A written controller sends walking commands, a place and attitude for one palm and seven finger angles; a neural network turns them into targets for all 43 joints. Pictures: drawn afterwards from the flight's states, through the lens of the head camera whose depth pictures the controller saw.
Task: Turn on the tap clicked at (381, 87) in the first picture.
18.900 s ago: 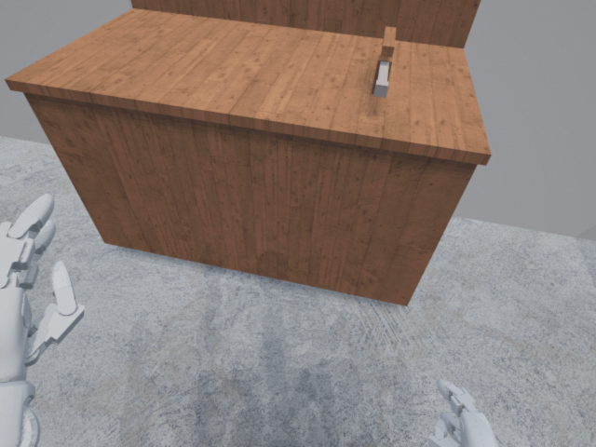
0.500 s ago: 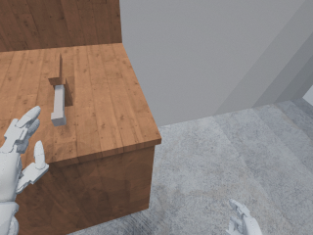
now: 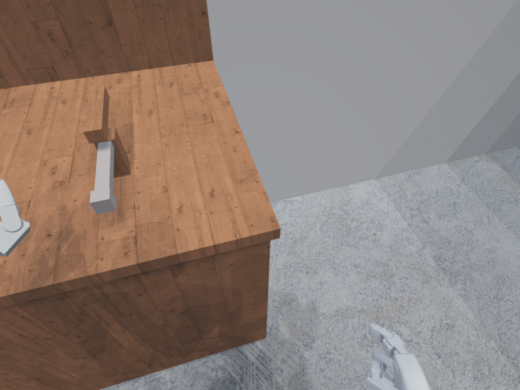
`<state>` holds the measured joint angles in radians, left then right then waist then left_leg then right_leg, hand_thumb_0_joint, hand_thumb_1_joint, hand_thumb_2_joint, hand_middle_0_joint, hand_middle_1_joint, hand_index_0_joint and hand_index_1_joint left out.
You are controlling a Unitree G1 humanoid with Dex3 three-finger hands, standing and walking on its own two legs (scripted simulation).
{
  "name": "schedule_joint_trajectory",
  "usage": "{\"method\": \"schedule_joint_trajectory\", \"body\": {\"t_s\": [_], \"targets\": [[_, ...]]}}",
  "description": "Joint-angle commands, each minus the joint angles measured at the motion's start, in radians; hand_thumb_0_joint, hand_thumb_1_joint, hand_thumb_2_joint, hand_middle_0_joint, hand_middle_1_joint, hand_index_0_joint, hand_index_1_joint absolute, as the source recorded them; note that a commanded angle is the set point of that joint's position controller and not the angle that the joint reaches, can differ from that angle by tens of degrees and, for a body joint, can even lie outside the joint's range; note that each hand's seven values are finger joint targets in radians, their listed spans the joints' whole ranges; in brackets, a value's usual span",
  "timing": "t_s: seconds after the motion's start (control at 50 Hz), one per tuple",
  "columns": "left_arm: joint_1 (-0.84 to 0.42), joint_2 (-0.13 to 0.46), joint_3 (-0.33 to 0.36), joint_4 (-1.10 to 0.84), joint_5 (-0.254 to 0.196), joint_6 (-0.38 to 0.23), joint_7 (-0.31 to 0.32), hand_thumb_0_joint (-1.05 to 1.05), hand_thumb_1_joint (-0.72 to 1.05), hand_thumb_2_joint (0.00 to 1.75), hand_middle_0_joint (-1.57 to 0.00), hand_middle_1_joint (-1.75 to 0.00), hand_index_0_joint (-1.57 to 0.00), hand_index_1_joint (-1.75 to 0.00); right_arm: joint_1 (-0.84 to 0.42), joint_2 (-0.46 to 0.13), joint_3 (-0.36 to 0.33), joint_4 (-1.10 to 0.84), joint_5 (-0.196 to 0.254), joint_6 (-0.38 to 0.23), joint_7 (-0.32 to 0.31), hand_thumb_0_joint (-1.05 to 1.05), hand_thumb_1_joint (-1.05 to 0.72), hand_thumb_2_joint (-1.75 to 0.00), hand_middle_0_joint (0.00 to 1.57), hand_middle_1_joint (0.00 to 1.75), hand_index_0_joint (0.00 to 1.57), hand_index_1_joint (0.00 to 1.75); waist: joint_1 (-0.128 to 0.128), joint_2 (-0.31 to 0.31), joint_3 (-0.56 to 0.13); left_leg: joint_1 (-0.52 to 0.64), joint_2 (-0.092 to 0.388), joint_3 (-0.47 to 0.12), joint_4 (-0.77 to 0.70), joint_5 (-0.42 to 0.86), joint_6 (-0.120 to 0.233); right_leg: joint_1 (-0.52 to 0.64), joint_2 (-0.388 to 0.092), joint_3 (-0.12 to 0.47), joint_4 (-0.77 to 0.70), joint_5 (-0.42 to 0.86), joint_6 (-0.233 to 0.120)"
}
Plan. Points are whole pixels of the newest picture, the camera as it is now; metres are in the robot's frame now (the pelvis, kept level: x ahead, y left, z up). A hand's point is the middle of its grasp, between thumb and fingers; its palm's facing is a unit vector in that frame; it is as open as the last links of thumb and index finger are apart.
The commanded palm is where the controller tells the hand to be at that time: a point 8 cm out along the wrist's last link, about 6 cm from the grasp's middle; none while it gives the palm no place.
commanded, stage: come to a stop and stand still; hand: left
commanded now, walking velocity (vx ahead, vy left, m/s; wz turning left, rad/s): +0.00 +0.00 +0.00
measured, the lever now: (103, 201) +0.35 +0.28 +0.10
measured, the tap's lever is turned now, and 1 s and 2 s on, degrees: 0 0 0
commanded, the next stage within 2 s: look again from close up in 0.50 s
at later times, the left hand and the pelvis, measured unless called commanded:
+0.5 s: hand (81, 219) +0.27 +0.24 +0.17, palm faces +0.36 -0.81 -0.46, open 7.4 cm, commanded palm +0.21 +0.28 +0.18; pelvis +0.06 +0.00 +0.00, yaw +1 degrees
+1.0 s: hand (62, 256) +0.22 +0.26 +0.16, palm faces +0.40 -0.84 -0.36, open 7.5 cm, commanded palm +0.17 +0.28 +0.18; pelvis +0.02 +0.00 +0.01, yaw +1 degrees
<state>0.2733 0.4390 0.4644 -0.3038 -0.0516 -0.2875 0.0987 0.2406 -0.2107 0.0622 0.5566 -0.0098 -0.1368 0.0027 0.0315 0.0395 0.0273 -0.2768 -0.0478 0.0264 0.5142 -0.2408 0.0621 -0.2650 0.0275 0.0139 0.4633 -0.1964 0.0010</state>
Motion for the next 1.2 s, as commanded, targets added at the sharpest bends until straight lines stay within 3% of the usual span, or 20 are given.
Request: {"method": "schedule_joint_trajectory", "body": {"t_s": [0.0, 0.04, 0.08, 0.1, 0.18, 0.22, 0.28, 0.32, 0.4, 0.46, 0.56, 0.58, 0.64, 0.68, 0.7, 0.78, 0.86, 1.04, 1.08, 1.18], "targets": [[0.108, 0.023, -0.065, -0.221, 0.004, -0.002, -0.008, 0.00, 0.90, 0.90, -0.20, -0.30, -0.20, -0.30, -0.120, -0.146, -0.084, -0.143, 0.020, -0.047, -0.017, 0.00, -0.90, -0.90, 0.20, 0.30, 0.20, 0.30, -0.006, -0.097, -0.081, 0.023, 0.137, -0.110, -0.190, -0.128, -0.041, 0.038, -0.051, 0.054, -0.099, -0.066, -0.019], [0.057, 0.076, -0.010, -0.216, 0.015, 0.007, 0.000, 0.00, 0.90, 0.90, -0.20, -0.30, -0.20, -0.30, -0.128, -0.146, -0.086, -0.131, 0.015, -0.041, -0.031, 0.00, -0.90, -0.90, 0.20, 0.30, 0.20, 0.30, -0.007, -0.150, -0.091, 0.036, 0.132, -0.103, -0.169, -0.039, -0.041, 0.048, -0.056, 0.063, -0.098, -0.025, -0.019], [-0.032, 0.184, 0.074, -0.287, 0.025, 0.008, 0.015, 0.00, 0.90, 0.90, -0.20, -0.30, -0.20, -0.30, -0.150, -0.150, -0.085, -0.124, 0.006, -0.026, -0.048, 0.00, -0.90, -0.90, 0.20, 0.30, 0.20, 0.30, -0.007, -0.097, -0.125, 0.055, 0.125, -0.100, -0.151, 0.052, -0.041, 0.081, -0.062, 0.066, -0.068, 0.056, -0.023], [-0.029, 0.140, 0.047, -0.269, 0.021, 0.007, 0.012, 0.00, 0.90, 0.90, -0.20, -0.30, -0.20, -0.30, -0.149, -0.132, -0.083, -0.126, 0.004, -0.023, -0.054, 0.00, -0.90, -0.90, 0.20, 0.30, 0.20, 0.30, -0.010, -0.074, -0.139, 0.062, 0.122, -0.097, -0.138, 0.111, -0.036, 0.101, -0.074, 0.056, -0.057, 0.116, -0.025], [-0.061, 0.191, 0.067, -0.451, 0.018, 0.011, 0.020, 0.00, 0.90, 0.90, -0.20, -0.30, -0.20, -0.30, -0.164, -0.123, -0.077, -0.144, 0.012, -0.024, -0.053, 0.00, -0.90, -0.90, 0.20, 0.30, 0.20, 0.30, -0.004, 0.110, -0.249, 0.153, 0.108, -0.085, -0.051, 0.458, -0.042, 0.178, -0.082, 0.047, 0.003, 0.346, -0.037], [0.017, 0.146, 0.036, -0.510, 0.011, 0.011, 0.019, 0.00, 0.90, 0.90, -0.20, -0.30, -0.20, -0.30, -0.160, -0.115, -0.076, -0.161, 0.015, -0.029, -0.042, 0.00, -0.90, -0.90, 0.20, 0.30, 0.20, 0.30, -0.004, 0.138, -0.289, 0.195, 0.108, -0.083, -0.010, 0.635, -0.047, 0.195, -0.081, 0.026, 0.019, 0.414, -0.038], [0.175, 0.119, 0.049, -0.509, 0.003, 0.017, 0.025, 0.00, 0.90, 0.90, -0.20, -0.30, -0.20, -0.30, -0.143, -0.119, -0.083, -0.156, 0.015, -0.029, -0.027, 0.00, -0.90, -0.90, 0.20, 0.30, 0.20, 0.30, -0.003, 0.130, -0.306, 0.230, 0.118, -0.086, 0.012, 0.761, -0.057, 0.174, -0.074, 0.014, 0.032, 0.419, -0.038], [0.250, 0.090, 0.043, -0.474, -0.003, 0.019, 0.021, 0.00, 0.90, 0.90, -0.20, -0.30, -0.20, -0.30, -0.129, -0.122, -0.090, -0.154, 0.013, -0.012, -0.021, 0.00, -0.90, -0.90, 0.20, 0.30, 0.20, 0.30, -0.010, 0.070, -0.283, 0.215, 0.130, -0.088, 0.011, 0.774, -0.058, 0.152, -0.070, 0.001, 0.029, 0.398, -0.033], [0.268, 0.061, 0.046, -0.302, -0.012, 0.050, 0.011, 0.00, 0.90, 0.90, -0.20, -0.30, -0.20, -0.30, -0.125, -0.125, -0.100, -0.146, 0.020, 0.036, -0.033, 0.00, -0.90, -0.90, 0.20, 0.30, 0.20, 0.30, -0.023, -0.051, -0.224, 0.143, 0.131, -0.074, -0.010, 0.622, -0.059, 0.153, -0.079, 0.016, -0.007, 0.441, -0.024], [0.182, 0.065, 0.027, -0.278, -0.015, 0.056, 0.004, 0.00, 0.90, 0.90, -0.20, -0.30, -0.20, -0.30, -0.135, -0.129, -0.098, -0.153, 0.026, 0.048, -0.049, 0.00, -0.90, -0.90, 0.20, 0.30, 0.20, 0.30, -0.028, -0.074, -0.211, 0.131, 0.123, -0.074, -0.031, 0.490, -0.049, 0.157, -0.089, 0.042, -0.024, 0.444, -0.025], [0.041, 0.050, -0.050, -0.370, -0.003, 0.070, 0.008, 0.00, 0.90, 0.90, -0.20, -0.30, -0.20, -0.30, -0.157, -0.121, -0.083, -0.168, 0.023, 0.040, -0.059, 0.00, -0.90, -0.90, 0.20, 0.30, 0.20, 0.30, -0.017, 0.004, -0.202, 0.145, 0.121, -0.082, -0.073, 0.415, -0.042, 0.158, -0.084, 0.036, -0.038, 0.366, -0.023], [-0.005, 0.088, -0.030, -0.426, 0.003, 0.072, 0.017, 0.00, 0.90, 0.90, -0.20, -0.30, -0.20, -0.30, -0.175, -0.120, -0.078, -0.169, 0.021, 0.035, -0.063, 0.00, -0.90, -0.90, 0.20, 0.30, 0.20, 0.30, -0.011, 0.033, -0.209, 0.161, 0.122, -0.081, -0.077, 0.406, -0.042, 0.154, -0.084, 0.042, -0.039, 0.360, -0.023], [-0.006, 0.069, -0.053, -0.454, 0.003, 0.073, 0.028, 0.00, 0.90, 0.90, -0.20, -0.30, -0.20, -0.30, -0.167, -0.114, -0.074, -0.173, 0.017, 0.021, -0.062, 0.00, -0.90, -0.90, 0.20, 0.30, 0.20, 0.30, -0.008, 0.065, -0.199, 0.131, 0.118, -0.091, -0.096, 0.359, -0.041, 0.183, -0.082, 0.035, -0.044, 0.319, -0.027], [0.015, 0.118, 0.002, -0.456, 0.004, 0.076, 0.039, 0.00, 0.90, 0.90, -0.20, -0.30, -0.20, -0.30, -0.166, -0.114, -0.072, -0.167, 0.014, 0.018, -0.064, 0.00, -0.90, -0.90, 0.20, 0.30, 0.20, 0.30, 0.000, 0.078, -0.199, 0.120, 0.121, -0.099, -0.106, 0.337, -0.047, 0.187, -0.081, 0.035, -0.046, 0.292, -0.027], [0.034, 0.080, -0.024, -0.436, 0.002, 0.074, 0.038, 0.00, 0.90, 0.90, -0.20, -0.30, -0.20, -0.30, -0.161, -0.104, -0.070, -0.167, 0.012, 0.020, -0.062, 0.00, -0.90, -0.90, 0.20, 0.30, 0.20, 0.30, -0.004, 0.060, -0.186, 0.095, 0.120, -0.100, -0.113, 0.303, -0.045, 0.197, -0.082, 0.027, -0.055, 0.270, -0.027], [0.121, 0.086, 0.014, -0.332, -0.006, 0.076, 0.037, 0.00, 0.90, 0.90, -0.20, -0.30, -0.20, -0.30, -0.145, -0.109, -0.077, -0.160, 0.014, 0.023, -0.062, 0.00, -0.90, -0.90, 0.20, 0.30, 0.20, 0.30, -0.004, 0.031, -0.137, 0.045, 0.118, -0.107, -0.149, 0.150, -0.047, 0.176, -0.083, 0.041, -0.088, 0.175, -0.030], [0.125, 0.043, -0.032, -0.279, -0.010, 0.071, 0.021, 0.00, 0.90, 0.90, -0.20, -0.30, -0.20, -0.30, -0.143, -0.111, -0.079, -0.164, 0.019, 0.028, -0.061, 0.00, -0.90, -0.90, 0.20, 0.30, 0.20, 0.30, -0.013, -0.010, -0.102, 0.019, 0.124, -0.117, -0.181, 0.031, -0.036, 0.144, -0.080, 0.043, -0.114, 0.094, -0.023], [0.005, 0.056, -0.050, -0.354, 0.017, 0.045, 0.027, 0.00, 0.90, 0.90, -0.20, -0.30, -0.20, -0.30, -0.148, -0.120, -0.082, -0.155, 0.014, 0.000, -0.068, 0.00, -0.90, -0.90, 0.20, 0.30, 0.20, 0.30, -0.009, 0.043, -0.093, -0.022, 0.146, -0.163, -0.261, -0.162, -0.019, 0.167, -0.056, 0.027, -0.083, 0.017, -0.015], [-0.014, 0.083, -0.025, -0.386, 0.024, 0.039, 0.031, 0.00, 0.90, 0.90, -0.20, -0.30, -0.20, -0.30, -0.155, -0.124, -0.083, -0.151, 0.012, -0.006, -0.068, 0.00, -0.90, -0.90, 0.20, 0.30, 0.20, 0.30, -0.007, 0.084, -0.102, -0.026, 0.149, -0.169, -0.269, -0.177, -0.021, 0.181, -0.051, 0.024, -0.068, 0.025, -0.015], [0.055, 0.066, -0.023, -0.337, 0.020, 0.036, 0.029, 0.00, 0.90, 0.90, -0.20, -0.30, -0.20, -0.30, -0.140, -0.119, -0.087, -0.141, 0.010, -0.013, -0.060, 0.00, -0.90, -0.90, 0.20, 0.30, 0.20, 0.30, -0.005, 0.050, -0.099, -0.022, 0.129, -0.146, -0.229, -0.083, -0.028, 0.192, -0.064, 0.029, -0.088, 0.067, -0.023]]}}
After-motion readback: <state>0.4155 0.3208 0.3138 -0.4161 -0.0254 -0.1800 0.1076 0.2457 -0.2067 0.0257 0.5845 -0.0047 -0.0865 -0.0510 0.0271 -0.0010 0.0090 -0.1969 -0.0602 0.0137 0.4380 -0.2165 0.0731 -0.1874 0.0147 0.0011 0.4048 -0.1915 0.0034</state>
